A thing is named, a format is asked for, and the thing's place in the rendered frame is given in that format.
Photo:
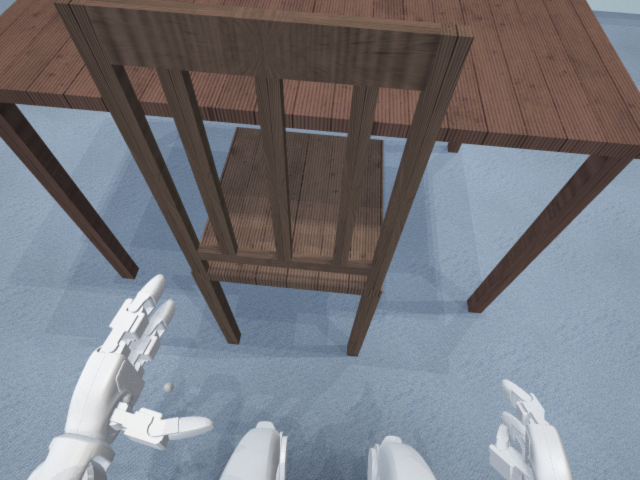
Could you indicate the table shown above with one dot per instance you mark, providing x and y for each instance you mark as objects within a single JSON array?
[{"x": 539, "y": 75}]

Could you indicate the right robot hand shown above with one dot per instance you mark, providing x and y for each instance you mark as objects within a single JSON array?
[{"x": 540, "y": 452}]

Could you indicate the robot right shin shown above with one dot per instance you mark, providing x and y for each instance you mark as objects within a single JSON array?
[{"x": 392, "y": 439}]

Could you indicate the chair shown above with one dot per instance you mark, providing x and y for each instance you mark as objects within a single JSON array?
[{"x": 292, "y": 210}]

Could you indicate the left robot hand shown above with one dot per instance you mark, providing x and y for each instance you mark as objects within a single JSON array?
[{"x": 115, "y": 369}]

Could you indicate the robot left forearm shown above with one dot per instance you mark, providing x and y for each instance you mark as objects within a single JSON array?
[{"x": 75, "y": 457}]

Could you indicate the right robot thigh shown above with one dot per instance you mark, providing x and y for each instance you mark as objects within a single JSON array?
[{"x": 397, "y": 461}]

